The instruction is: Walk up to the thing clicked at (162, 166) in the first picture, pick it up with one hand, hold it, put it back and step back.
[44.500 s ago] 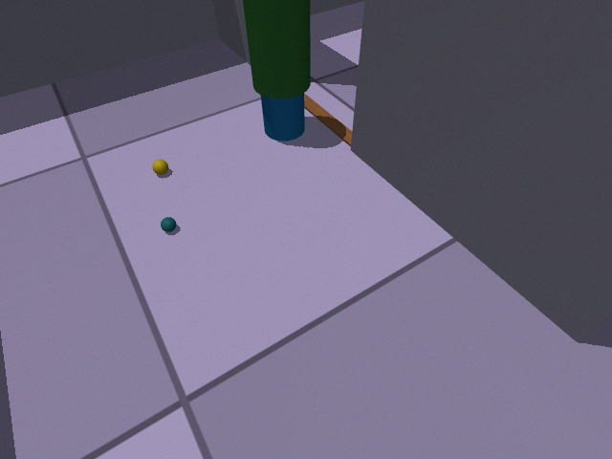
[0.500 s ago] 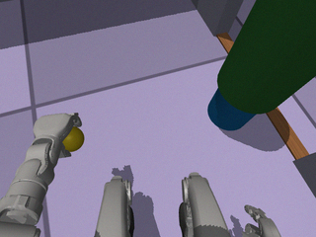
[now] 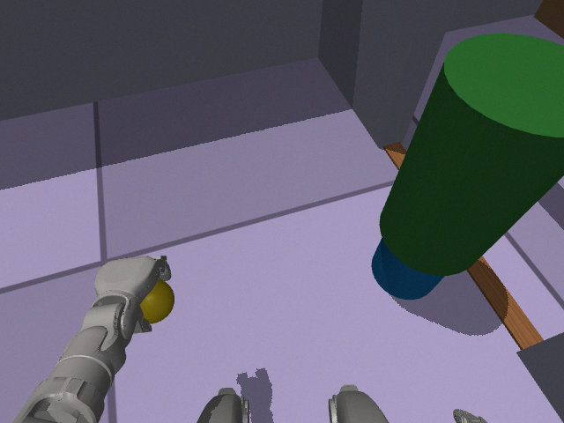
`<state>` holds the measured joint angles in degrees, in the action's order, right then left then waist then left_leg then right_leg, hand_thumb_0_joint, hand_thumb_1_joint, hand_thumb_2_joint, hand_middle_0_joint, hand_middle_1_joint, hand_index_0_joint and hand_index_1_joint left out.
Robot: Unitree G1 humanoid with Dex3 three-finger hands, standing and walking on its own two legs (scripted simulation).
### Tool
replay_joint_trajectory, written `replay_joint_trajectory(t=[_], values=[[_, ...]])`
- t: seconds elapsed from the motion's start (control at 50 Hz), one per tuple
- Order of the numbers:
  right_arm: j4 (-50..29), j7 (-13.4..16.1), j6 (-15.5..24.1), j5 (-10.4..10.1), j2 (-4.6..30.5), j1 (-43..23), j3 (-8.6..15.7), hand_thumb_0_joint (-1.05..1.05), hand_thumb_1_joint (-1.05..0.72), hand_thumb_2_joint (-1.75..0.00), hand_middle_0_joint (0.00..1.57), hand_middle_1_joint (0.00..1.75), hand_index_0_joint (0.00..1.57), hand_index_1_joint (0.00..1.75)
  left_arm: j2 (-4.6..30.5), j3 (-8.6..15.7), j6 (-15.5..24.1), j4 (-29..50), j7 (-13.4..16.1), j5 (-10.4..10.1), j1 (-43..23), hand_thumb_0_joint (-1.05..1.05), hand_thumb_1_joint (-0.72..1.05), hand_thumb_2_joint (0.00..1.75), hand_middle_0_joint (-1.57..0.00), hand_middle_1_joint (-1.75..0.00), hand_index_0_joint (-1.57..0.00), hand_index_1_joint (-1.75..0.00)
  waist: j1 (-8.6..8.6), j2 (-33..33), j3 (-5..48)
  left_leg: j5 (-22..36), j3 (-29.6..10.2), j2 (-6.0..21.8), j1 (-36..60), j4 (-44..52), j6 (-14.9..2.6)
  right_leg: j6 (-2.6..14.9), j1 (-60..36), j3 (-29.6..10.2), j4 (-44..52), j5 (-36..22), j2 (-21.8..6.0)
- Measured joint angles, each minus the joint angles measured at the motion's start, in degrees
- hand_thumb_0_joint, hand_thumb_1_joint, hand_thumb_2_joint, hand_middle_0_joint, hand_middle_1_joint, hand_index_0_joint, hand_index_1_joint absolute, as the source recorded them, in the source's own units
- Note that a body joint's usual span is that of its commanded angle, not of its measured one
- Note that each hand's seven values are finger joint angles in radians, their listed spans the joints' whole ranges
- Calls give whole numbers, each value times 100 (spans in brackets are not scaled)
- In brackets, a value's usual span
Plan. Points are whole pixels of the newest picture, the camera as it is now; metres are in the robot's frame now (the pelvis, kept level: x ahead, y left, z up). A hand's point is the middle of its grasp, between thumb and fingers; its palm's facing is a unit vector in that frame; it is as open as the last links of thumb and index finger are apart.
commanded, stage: lift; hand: left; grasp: from above
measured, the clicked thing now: (151, 300) +0.34 +0.23 -0.12
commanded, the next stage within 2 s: hold in 0.22 s
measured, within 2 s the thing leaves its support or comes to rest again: neither
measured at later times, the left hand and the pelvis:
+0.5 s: hand (132, 279) +0.34 +0.23 -0.02, palm faces -0.46 -0.06 -0.89, open 10.1 cm; pelvis +0.03 +0.00 +0.05, yaw +0 degrees
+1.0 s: hand (130, 267) +0.34 +0.22 +0.01, palm faces -0.46 -0.05 -0.89, open 10.1 cm; pelvis +0.04 +0.00 +0.07, yaw -1 degrees
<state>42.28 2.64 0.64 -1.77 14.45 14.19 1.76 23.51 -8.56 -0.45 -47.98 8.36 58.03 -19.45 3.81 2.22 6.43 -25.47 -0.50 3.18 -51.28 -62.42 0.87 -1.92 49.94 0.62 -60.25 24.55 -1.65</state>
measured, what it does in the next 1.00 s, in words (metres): rises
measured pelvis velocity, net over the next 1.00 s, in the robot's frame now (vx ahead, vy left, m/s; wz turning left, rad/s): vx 0.04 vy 0.00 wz -0.02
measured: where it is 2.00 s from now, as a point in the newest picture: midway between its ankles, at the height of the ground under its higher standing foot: outside the picture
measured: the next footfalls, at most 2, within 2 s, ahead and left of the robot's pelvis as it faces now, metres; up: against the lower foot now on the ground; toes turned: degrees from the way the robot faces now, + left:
none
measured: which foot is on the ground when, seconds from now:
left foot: down 0.00-1.00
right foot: down 0.00-1.00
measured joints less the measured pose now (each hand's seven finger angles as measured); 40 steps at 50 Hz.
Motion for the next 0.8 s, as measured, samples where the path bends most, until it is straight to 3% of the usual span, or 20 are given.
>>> replay_joint_trajectory(t=[0.34,0.8], values=[[-9,-54,-130,-15,-2,17,47,1,-90,-90,20,30,20,30,-199,-157,-158,-87,8,-37,99,-4,0,63,-71,-75,-60,-65,-70,-46,-194,472,154,-42,1592,1547,1,-4,-1519,-70,1470,-458,-29],[-132,-85,-235,-72,22,-85,94,1,-90,-90,20,30,20,30,-185,-263,-99,378,-461,-24,261,-4,2,60,-71,-75,-60,-65,-245,-12,-383,760,279,-86,2628,2523,-8,-15,-2470,-150,2344,-720,-58]])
